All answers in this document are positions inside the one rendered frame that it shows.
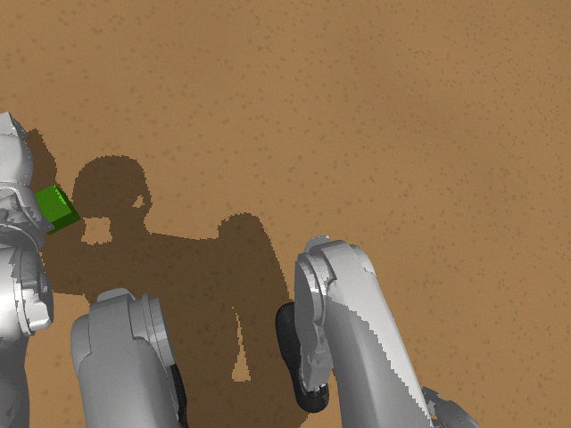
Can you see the right robot foot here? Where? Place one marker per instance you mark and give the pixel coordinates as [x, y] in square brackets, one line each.
[290, 347]

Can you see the left robot foot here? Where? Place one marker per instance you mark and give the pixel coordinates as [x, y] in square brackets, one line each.
[182, 401]

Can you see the right robot hand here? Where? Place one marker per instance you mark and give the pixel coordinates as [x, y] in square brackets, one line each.
[448, 413]

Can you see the left robot arm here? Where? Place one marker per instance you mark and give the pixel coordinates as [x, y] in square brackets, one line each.
[26, 296]

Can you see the cube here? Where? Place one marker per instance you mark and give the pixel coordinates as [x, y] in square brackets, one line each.
[56, 207]

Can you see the left robot hand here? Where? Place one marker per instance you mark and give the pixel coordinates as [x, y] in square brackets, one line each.
[16, 159]

